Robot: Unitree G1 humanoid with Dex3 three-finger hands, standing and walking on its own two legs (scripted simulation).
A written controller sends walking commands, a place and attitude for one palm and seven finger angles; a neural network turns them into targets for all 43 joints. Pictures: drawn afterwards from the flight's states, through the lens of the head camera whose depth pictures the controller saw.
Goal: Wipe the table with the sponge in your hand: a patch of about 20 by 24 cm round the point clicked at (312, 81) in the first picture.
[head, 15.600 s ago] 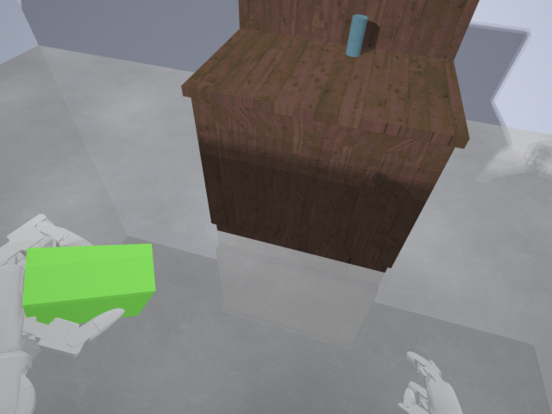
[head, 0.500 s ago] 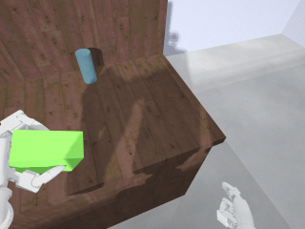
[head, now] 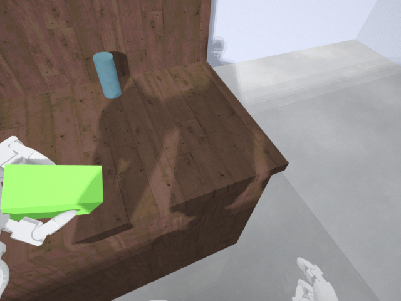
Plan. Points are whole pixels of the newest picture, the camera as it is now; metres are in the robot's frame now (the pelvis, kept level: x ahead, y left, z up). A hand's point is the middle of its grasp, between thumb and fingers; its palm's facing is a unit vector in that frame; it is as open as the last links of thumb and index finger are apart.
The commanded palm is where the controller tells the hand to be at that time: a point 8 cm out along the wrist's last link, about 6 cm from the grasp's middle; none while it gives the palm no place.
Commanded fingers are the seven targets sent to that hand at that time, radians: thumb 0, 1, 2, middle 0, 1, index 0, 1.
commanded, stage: look again from close up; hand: left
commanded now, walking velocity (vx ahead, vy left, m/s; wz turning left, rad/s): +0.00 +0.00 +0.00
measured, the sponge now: (67, 193) +0.23 +0.23 +0.14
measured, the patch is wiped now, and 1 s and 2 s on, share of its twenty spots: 0.00 0.00 0.00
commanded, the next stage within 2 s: come to a stop and stand still in 0.38 s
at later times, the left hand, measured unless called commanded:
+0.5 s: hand (44, 179) +0.24 +0.26 +0.16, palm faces +0.38 -0.84 -0.38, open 9.8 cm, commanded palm +0.18 +0.29 +0.18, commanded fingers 0.00 0.10 1.30 -1.20 -1.60 -1.20 -1.60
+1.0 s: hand (48, 194) +0.23 +0.25 +0.15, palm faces +0.34 -0.85 -0.41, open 9.8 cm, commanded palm +0.17 +0.29 +0.18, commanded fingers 0.00 0.10 1.30 -1.20 -1.60 -1.20 -1.60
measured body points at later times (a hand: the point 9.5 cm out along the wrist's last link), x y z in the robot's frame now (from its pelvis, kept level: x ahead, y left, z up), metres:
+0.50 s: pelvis +0.02 +0.01 +0.00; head +0.04 +0.03 +0.45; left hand +0.22 +0.31 +0.18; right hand +0.22 -0.20 -0.06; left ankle +0.05 +0.10 -0.74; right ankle +0.02 -0.14 -0.74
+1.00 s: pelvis +0.01 +0.01 +0.00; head +0.03 +0.03 +0.45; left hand +0.20 +0.30 +0.17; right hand +0.18 -0.22 -0.07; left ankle +0.05 +0.10 -0.74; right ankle +0.02 -0.14 -0.74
